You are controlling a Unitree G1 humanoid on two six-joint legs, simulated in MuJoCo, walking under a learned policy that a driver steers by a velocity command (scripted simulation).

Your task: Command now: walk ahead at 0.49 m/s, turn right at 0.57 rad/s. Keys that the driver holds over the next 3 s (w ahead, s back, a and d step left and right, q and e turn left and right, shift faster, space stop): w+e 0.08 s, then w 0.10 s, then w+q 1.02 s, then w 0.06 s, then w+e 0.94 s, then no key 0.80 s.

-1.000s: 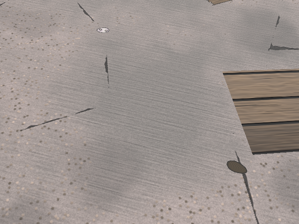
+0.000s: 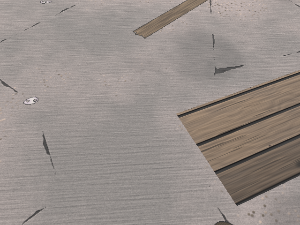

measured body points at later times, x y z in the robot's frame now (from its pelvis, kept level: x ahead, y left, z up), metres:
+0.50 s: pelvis +0.28 -0.07 +0.00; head +0.31 -0.08 +0.45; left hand +0.40 +0.20 -0.10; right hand +0.35 -0.36 -0.12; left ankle +0.27 +0.10 -0.66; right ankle +0.29 -0.16 -0.74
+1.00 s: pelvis +0.55 +0.01 +0.00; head +0.59 +0.03 +0.44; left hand +0.63 +0.31 -0.11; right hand +0.73 -0.24 -0.11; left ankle +0.58 +0.08 -0.74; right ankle +0.56 -0.17 -0.65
